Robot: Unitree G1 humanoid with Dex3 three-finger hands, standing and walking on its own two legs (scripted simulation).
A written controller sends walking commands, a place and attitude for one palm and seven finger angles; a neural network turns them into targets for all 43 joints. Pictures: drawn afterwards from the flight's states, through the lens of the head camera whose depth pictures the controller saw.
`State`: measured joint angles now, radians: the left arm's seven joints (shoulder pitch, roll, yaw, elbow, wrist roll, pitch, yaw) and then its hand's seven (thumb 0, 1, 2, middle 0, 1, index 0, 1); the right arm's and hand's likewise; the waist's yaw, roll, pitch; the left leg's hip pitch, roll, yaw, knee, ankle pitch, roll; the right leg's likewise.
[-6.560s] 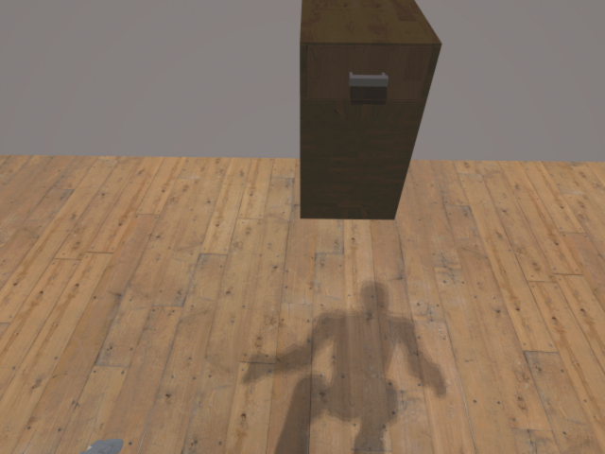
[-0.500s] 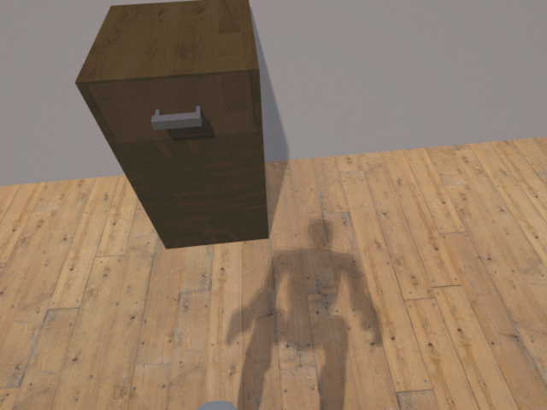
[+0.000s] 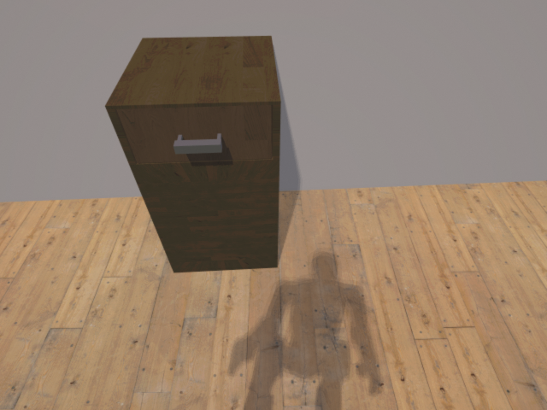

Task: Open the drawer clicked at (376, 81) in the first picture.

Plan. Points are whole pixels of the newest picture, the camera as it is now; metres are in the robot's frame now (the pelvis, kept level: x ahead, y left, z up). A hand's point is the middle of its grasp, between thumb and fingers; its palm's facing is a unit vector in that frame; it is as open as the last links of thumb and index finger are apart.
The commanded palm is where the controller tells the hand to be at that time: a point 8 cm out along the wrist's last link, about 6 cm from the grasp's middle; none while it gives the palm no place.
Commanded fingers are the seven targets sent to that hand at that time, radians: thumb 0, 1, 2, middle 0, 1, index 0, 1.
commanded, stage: take the last steps up to it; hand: left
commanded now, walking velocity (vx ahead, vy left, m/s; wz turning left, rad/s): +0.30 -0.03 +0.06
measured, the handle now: (199, 141) +0.78 +0.24 -0.07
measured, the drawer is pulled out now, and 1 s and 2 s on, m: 0.00 0.00 0.00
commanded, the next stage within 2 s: come to a stop and stand still in 0.68 s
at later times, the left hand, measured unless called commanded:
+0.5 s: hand out of the picture +0.04 +0.19 -0.19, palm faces +0.11 -0.99 -0.11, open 7.4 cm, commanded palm none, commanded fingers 0.00 0.90 0.90 -0.20 -0.30 -0.20 -0.30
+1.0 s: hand (203, 292) +0.38 +0.17 -0.16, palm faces +0.00 -0.98 -0.21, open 7.4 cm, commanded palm none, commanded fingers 0.00 0.90 0.90 -0.20 -0.30 -0.20 -0.30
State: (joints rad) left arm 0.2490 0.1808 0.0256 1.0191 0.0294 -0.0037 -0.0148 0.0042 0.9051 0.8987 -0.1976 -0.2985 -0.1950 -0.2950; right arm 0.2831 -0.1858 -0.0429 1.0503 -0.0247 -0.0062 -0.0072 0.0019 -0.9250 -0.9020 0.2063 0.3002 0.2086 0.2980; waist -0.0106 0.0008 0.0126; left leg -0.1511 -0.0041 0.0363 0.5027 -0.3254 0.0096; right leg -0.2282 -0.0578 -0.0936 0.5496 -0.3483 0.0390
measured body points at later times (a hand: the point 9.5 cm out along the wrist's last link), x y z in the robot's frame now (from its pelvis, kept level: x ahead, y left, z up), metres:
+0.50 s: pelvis +0.15 +0.05 -0.01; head +0.17 +0.07 +0.44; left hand +0.04 +0.24 -0.18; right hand +0.23 -0.18 -0.15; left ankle +0.20 +0.14 -0.73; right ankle +0.03 -0.10 -0.68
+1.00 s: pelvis +0.28 +0.00 +0.00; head +0.31 -0.02 +0.44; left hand +0.38 +0.22 -0.14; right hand +0.23 -0.20 -0.18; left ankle +0.21 +0.13 -0.71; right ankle +0.35 -0.10 -0.73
